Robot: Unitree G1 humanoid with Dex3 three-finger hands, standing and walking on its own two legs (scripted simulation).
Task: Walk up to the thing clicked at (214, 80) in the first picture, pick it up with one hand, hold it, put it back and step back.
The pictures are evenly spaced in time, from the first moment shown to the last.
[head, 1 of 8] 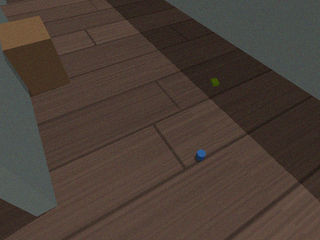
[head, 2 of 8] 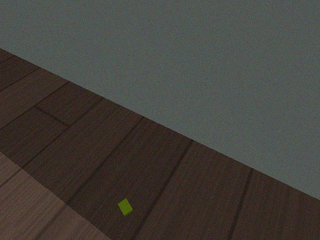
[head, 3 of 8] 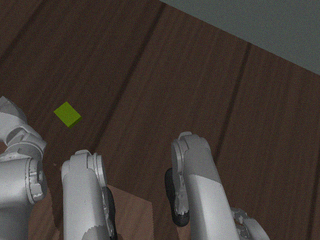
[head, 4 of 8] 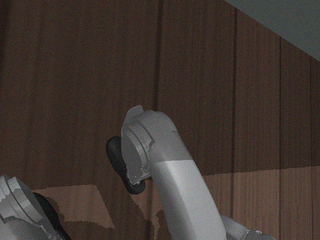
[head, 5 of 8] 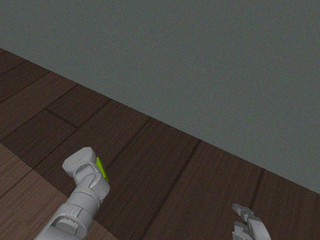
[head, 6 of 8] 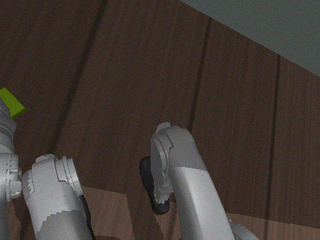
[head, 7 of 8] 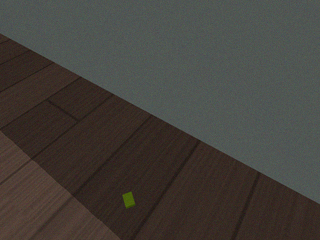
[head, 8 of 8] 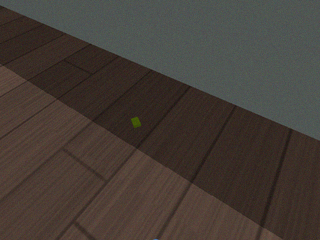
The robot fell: no
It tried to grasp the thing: yes
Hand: left
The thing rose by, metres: 0.68
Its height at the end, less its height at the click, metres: +0.00
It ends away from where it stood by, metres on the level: 0.02
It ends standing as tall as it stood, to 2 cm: yes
